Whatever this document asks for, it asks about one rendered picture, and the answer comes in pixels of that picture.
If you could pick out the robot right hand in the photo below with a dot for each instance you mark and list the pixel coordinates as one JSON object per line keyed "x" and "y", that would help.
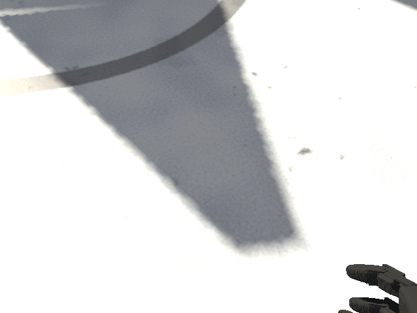
{"x": 387, "y": 279}

